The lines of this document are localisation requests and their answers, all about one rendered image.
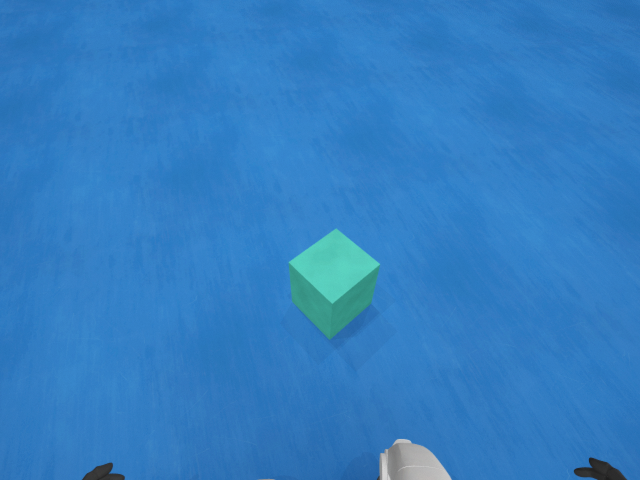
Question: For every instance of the right robot hand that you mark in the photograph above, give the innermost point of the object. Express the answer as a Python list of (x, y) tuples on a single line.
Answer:
[(600, 470)]

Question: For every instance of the robot right thigh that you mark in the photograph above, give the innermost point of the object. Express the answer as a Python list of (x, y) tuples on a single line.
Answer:
[(407, 461)]

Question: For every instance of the carton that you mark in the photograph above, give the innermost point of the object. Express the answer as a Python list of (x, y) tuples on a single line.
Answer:
[(332, 282)]

